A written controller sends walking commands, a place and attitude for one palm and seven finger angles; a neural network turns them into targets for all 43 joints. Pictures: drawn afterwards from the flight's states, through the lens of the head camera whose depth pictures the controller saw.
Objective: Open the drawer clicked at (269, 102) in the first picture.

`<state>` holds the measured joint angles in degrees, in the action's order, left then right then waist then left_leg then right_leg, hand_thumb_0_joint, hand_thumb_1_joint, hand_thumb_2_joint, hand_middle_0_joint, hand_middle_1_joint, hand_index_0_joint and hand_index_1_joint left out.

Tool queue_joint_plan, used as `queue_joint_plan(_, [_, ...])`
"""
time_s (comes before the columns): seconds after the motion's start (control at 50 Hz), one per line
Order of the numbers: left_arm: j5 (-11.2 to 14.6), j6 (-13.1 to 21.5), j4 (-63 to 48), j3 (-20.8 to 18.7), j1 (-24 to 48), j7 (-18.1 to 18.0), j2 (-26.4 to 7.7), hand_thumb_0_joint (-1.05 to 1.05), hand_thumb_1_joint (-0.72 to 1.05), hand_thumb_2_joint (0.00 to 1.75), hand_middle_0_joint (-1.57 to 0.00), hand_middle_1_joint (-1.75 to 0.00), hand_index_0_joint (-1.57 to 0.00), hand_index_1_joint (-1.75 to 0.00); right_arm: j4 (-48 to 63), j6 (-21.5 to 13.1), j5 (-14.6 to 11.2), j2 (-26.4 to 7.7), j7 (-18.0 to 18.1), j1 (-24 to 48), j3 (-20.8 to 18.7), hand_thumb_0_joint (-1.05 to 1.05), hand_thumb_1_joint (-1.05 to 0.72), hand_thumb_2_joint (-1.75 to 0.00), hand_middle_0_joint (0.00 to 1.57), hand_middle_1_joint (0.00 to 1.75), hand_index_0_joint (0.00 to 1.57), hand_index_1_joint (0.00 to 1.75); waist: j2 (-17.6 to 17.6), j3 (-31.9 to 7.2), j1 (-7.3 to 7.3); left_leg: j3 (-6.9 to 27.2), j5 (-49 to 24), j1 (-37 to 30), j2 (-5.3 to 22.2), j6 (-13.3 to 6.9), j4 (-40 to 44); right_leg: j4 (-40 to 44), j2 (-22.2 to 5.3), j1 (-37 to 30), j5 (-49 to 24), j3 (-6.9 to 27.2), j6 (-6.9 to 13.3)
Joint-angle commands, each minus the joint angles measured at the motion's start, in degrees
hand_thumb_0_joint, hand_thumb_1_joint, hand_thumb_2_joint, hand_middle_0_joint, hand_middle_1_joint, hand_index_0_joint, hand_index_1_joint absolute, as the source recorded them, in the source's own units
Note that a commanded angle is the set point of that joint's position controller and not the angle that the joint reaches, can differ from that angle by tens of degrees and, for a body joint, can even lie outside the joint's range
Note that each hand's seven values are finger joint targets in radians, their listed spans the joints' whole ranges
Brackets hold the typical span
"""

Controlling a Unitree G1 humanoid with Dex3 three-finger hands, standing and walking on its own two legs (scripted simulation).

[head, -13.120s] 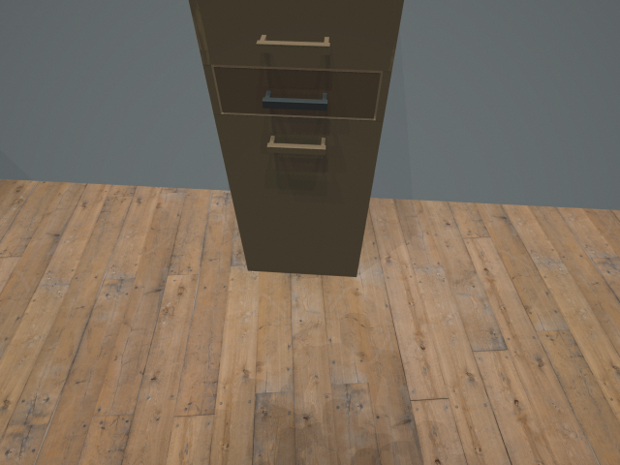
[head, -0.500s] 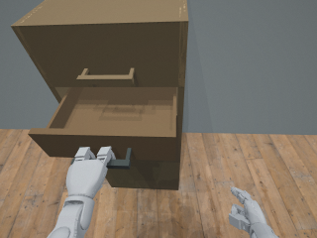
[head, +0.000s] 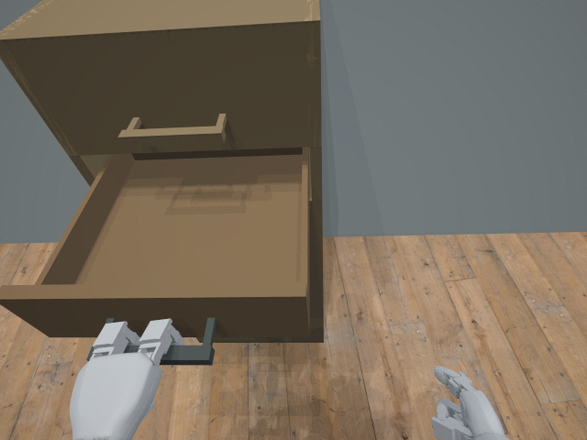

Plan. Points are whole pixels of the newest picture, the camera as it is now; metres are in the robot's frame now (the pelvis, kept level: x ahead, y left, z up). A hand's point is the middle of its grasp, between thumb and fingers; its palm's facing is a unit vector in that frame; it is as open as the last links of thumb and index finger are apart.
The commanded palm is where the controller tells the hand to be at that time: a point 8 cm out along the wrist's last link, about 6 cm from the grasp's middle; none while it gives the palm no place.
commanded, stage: pull the drawer open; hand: left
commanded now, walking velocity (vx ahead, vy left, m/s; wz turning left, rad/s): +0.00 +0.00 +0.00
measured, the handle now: (156, 340) +0.23 +0.21 +0.04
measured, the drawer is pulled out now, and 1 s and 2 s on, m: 0.27 0.30 0.30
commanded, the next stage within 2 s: open the thumb to release the handle in 0.48 s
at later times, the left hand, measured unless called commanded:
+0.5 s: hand (138, 418) +0.14 +0.20 +0.02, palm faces +0.03 -0.12 -0.99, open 5.7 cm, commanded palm +0.11 +0.21 +0.07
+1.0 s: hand (134, 414) +0.15 +0.21 +0.02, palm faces +0.02 -0.13 -0.99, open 10.5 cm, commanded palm +0.11 +0.21 +0.07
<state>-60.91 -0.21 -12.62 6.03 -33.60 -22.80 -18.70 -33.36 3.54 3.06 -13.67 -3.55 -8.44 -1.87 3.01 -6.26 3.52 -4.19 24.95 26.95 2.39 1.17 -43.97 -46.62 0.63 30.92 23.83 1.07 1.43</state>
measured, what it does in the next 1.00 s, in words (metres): stands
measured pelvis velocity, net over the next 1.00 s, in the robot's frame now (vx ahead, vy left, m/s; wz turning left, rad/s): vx -0.02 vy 0.00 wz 0.02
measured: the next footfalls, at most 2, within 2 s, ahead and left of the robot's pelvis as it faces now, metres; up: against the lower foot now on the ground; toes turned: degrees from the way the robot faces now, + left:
none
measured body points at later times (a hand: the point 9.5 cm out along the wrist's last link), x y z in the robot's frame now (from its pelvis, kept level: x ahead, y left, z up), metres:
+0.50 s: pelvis -0.02 +0.00 -0.01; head +0.00 -0.04 +0.44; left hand +0.14 +0.21 +0.07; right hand +0.20 -0.19 -0.11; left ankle -0.03 +0.13 -0.71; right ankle -0.01 -0.10 -0.71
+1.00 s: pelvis -0.02 +0.00 +0.00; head +0.01 -0.03 +0.45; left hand +0.14 +0.22 +0.07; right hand +0.20 -0.20 -0.10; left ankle -0.03 +0.13 -0.71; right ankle -0.01 -0.10 -0.71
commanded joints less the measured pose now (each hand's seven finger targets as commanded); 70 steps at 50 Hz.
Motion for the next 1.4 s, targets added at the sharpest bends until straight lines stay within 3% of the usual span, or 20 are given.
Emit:
queue_joint_plan(0.0, [1.3,0.4,-12.6,-6.6,-11.5,-4.5,-7.2,0.00,0.90,0.90,-0.40,-1.35,-0.40,-1.35,10.8,-3.3,-0.4,-4.2,-0.3,8.8,-1.1,0.00,-0.90,-0.90,0.20,0.30,0.20,0.30,-3.9,-7.8,2.69,2.5,-21.1,-2.5,-3.9,-1.7,1.7,6.0,0.7,-6.4,-23.5,3.1,1.3])
queue_joint_plan(0.06, [1.6,0.2,-14.5,-7.1,-13.7,-5.2,-7.9,0.00,0.90,0.90,-0.40,-1.35,-0.40,-1.35,11.8,-3.0,-0.4,-4.6,-0.5,8.9,-1.1,0.00,-0.90,-0.90,0.20,0.30,0.20,0.30,-3.3,-8.5,2.76,2.7,-21.0,-2.7,-3.6,-1.7,1.1,5.8,0.9,-5.3,-21.4,3.3,1.4])
queue_joint_plan(0.12, [0.7,0.1,-13.5,-7.2,-10.7,-5.9,-7.9,0.00,0.90,0.90,-0.40,-1.35,-0.40,-1.35,11.5,-3.0,0.0,-4.3,-0.3,8.6,-1.1,0.00,-0.90,-0.90,0.20,0.30,0.20,0.30,-3.9,-5.9,1.86,3.0,-17.3,-2.0,-4.0,-1.8,0.5,5.7,1.1,-1.5,-16.7,3.3,1.6])
queue_joint_plan(0.18, [0.0,0.0,-13.4,-8.3,-7.6,-6.7,-8.9,0.00,0.90,0.90,-0.40,-1.35,-0.40,-1.35,11.5,-3.0,0.3,-4.2,0.2,8.3,-1.1,0.00,-0.90,-0.90,0.20,0.30,0.20,0.30,-3.6,-7.2,1.82,3.1,-15.6,-3.0,-4.2,-1.8,-0.1,6.1,1.0,-0.3,-13.9,3.8,1.7])
queue_joint_plan(0.22, [-0.1,-0.4,-12.5,-6.5,-6.6,-6.5,-7.4,0.00,0.90,0.90,-0.40,-1.35,-0.40,-1.35,11.5,-3.0,0.1,-4.1,0.2,8.3,-1.0,0.00,-0.90,-0.90,0.20,0.30,0.20,0.30,-4.1,-6.2,1.48,3.4,-15.0,-2.8,-4.2,-1.8,0.1,5.9,1.1,0.5,-12.7,3.1,1.7])
queue_joint_plan(0.32, [-0.2,-1.6,-12.4,-4.4,-2.9,-5.5,-6.2,0.00,0.90,0.90,-0.40,-1.35,-0.40,-1.35,11.5,-3.1,-0.1,-3.9,0.9,8.6,-0.8,0.00,-0.90,-0.90,0.20,0.30,0.20,0.30,-3.9,-6.4,1.43,3.5,-14.3,-3.6,-4.0,-2.0,0.8,6.2,1.2,-0.1,-11.4,1.8,1.5])
queue_joint_plan(0.4, [0.2,-2.1,-11.4,-4.5,-1.9,-4.4,-6.9,0.00,0.90,0.90,-0.40,-1.35,-0.40,-1.35,11.1,-3.3,-0.6,-3.6,1.6,9.1,-0.4,0.00,-0.90,-0.90,0.20,0.30,0.20,0.30,-5.2,-5.3,1.63,3.4,-13.5,-3.3,-3.9,-2.2,1.7,7.2,1.0,-1.9,-11.7,1.2,1.2])
queue_joint_plan(0.54, [-0.2,-1.3,-10.5,-4.6,-0.6,-3.3,-7.2,0.00,0.90,0.90,-0.40,-1.35,-0.40,-1.35,10.4,-3.7,-0.5,-3.4,2.0,9.2,0.0,0.00,-0.90,-0.90,0.20,0.30,0.20,0.30,-3.9,-4.7,2.06,3.2,-13.4,-4.3,-4.2,-2.1,2.7,8.7,1.0,-3.1,-11.4,1.9,1.3])
queue_joint_plan(0.56, [-1.0,-1.6,-8.9,-6.0,10.0,-3.7,-9.3,0.00,0.90,0.90,-0.40,-1.35,-0.40,-1.35,9.0,-3.1,-0.2,-4.1,2.8,9.3,0.2,0.00,-0.90,-0.90,0.20,0.30,0.20,0.30,-4.6,-3.5,-0.15,3.7,-11.7,-4.0,-4.2,-1.9,2.8,9.2,1.0,-0.8,-9.6,2.3,1.2])
queue_joint_plan(0.58, [-1.4,-1.3,-9.1,-6.1,10.6,-4.1,-8.4,0.00,0.83,0.87,-0.40,-1.34,-0.40,-1.34,9.3,-3.4,0.2,-3.6,3.1,9.3,-0.1,0.00,-0.90,-0.90,0.20,0.30,0.20,0.30,-4.1,-4.2,0.96,3.6,-11.1,-4.6,-4.3,-2.0,2.9,9.6,0.9,-1.2,-8.7,2.2,1.2])
queue_joint_plan(0.68, [0.0,-1.7,-8.1,-2.0,7.7,-2.7,-4.7,0.00,0.48,0.72,-0.37,-1.30,-0.37,-1.30,9.1,-4.1,-0.4,-3.6,3.3,9.2,-0.4,0.00,-0.90,-0.90,0.20,0.30,0.20,0.30,-3.9,-6.7,1.33,3.2,-14.0,-5.8,-4.2,-2.2,3.9,9.2,0.8,-4.5,-12.6,0.8,1.1])
queue_joint_plan(0.82, [-1.1,-0.4,-8.3,-3.8,3.6,-2.3,-7.0,0.00,-0.01,0.51,-0.33,-1.25,-0.33,-1.25,9.1,-4.1,-0.2,-3.5,2.5,9.3,-0.3,0.00,-0.90,-0.90,0.20,0.30,0.20,0.30,-4.7,-5.1,2.38,3.0,-15.5,-4.9,-4.3,-1.8,4.1,9.1,1.0,-4.7,-14.1,1.7,1.3])
queue_joint_plan(0.86, [-0.9,-0.3,-9.6,-3.8,3.8,-2.8,-6.8,0.00,-0.15,0.45,-0.32,-1.24,-0.32,-1.24,9.3,-4.0,-0.2,-3.7,2.3,9.7,-0.5,0.00,-0.90,-0.90,0.20,0.30,0.20,0.30,-2.7,-5.9,2.20,3.1,-16.4,-5.7,-4.2,-1.6,3.9,9.0,1.2,-4.6,-14.8,2.1,1.6])
queue_joint_plan(0.96, [-0.4,-0.4,-10.2,-4.7,1.7,-3.6,-6.9,0.00,-0.50,0.30,-0.30,-1.20,-0.30,-1.20,9.5,-3.9,-0.1,-3.9,2.0,9.4,-0.8,0.00,-0.90,-0.90,0.20,0.30,0.20,0.30,-4.0,-6.4,2.08,3.3,-17.2,-5.5,-3.9,-1.7,3.4,8.2,1.3,-4.4,-16.3,1.7,1.5])
queue_joint_plan(1.02, [-0.3,-0.2,-10.5,-2.9,1.0,-3.6,-5.4,0.00,-0.50,0.30,-0.30,-1.20,-0.30,-1.20,9.5,-3.9,0.1,-3.9,1.8,9.2,-0.7,0.00,-0.90,-0.90,0.20,0.30,0.20,0.30,-3.8,-5.7,1.61,3.3,-16.9,-4.8,-4.0,-1.8,3.0,7.7,1.1,-3.1,-16.1,1.7,1.3])
queue_joint_plan(1.14, [-0.5,-0.1,-10.1,-4.3,3.0,-3.7,-6.8,0.00,-0.50,0.30,-0.30,-1.20,-0.30,-1.20,9.2,-3.6,0.0,-3.8,2.3,9.2,-0.8,0.00,-0.90,-0.90,0.20,0.30,0.20,0.30,-4.1,-5.9,1.61,3.2,-14.0,-4.7,-4.0,-1.9,3.2,8.4,1.0,-2.9,-13.4,1.4,1.3])
queue_joint_plan(1.16, [-0.2,-0.5,-6.6,-2.3,-0.4,-3.6,-4.3,0.00,-0.50,0.30,-0.30,-1.20,-0.30,-1.20,9.6,-3.9,-0.1,-3.8,2.2,9.3,-0.6,0.00,-0.90,-0.90,0.20,0.30,0.20,0.30,-5.0,-4.5,1.62,3.4,-14.1,-3.6,-4.0,-1.8,3.0,8.1,1.2,-2.7,-13.4,1.1,1.3])
queue_joint_plan(1.18, [-0.2,-0.4,-6.0,-1.5,0.5,-3.4,-3.7,0.00,-0.50,0.30,-0.30,-1.20,-0.30,-1.20,9.3,-3.9,-0.2,-3.8,2.0,8.8,-0.4,0.00,-0.90,-0.90,0.20,0.30,0.20,0.30,-6.5,-4.0,1.12,3.5,-13.2,-2.9,-3.8,-1.9,3.0,7.8,1.0,-1.5,-12.1,1.0,1.1])
queue_joint_plan(1.24, [-1.2,-0.5,-7.7,-2.0,3.2,-3.9,-4.8,0.00,-0.50,0.30,-0.30,-1.20,-0.30,-1.20,9.2,-3.6,-0.1,-3.8,2.4,9.3,-0.7,0.00,-0.90,-0.90,0.20,0.30,0.20,0.30,-4.1,-6.4,1.61,3.3,-13.4,-3.2,-3.9,-1.9,3.0,7.3,1.0,-2.6,-12.9,0.7,1.2])
queue_joint_plan(1.38, [-1.2,-2.1,-5.9,-2.3,8.2,-3.8,-5.4,0.00,-0.50,0.30,-0.30,-1.20,-0.30,-1.20,8.8,-3.6,-0.3,-3.8,3.5,9.5,-0.3,0.00,-0.90,-0.90,0.20,0.30,0.20,0.30,-5.1,-6.1,1.16,3.2,-11.2,-3.4,-4.0,-2.1,3.6,8.8,0.7,-3.0,-10.6,0.8,0.9])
